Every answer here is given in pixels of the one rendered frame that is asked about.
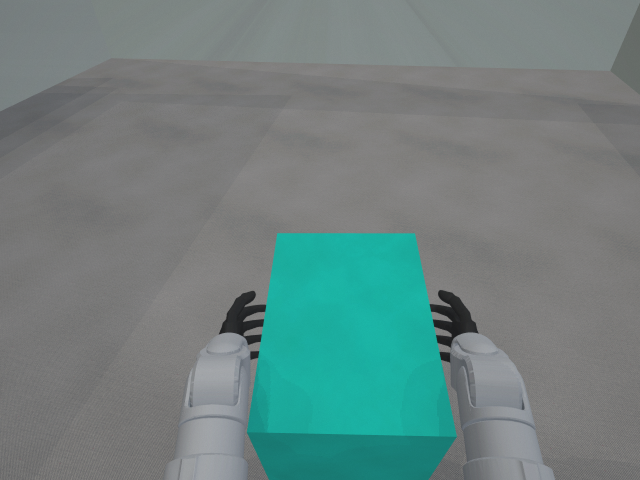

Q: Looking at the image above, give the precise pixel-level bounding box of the carton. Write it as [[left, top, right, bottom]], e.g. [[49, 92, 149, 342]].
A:
[[247, 233, 457, 480]]

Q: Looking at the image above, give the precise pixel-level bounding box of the robot right forearm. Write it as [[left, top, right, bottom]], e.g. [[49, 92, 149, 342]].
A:
[[450, 332, 555, 480]]

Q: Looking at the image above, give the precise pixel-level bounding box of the robot left forearm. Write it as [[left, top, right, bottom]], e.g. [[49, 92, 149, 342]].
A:
[[163, 333, 251, 480]]

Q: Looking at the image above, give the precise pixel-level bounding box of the left robot hand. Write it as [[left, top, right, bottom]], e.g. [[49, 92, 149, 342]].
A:
[[219, 291, 266, 360]]

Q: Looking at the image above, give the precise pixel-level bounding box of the right robot hand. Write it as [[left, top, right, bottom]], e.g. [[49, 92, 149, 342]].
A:
[[430, 290, 479, 362]]

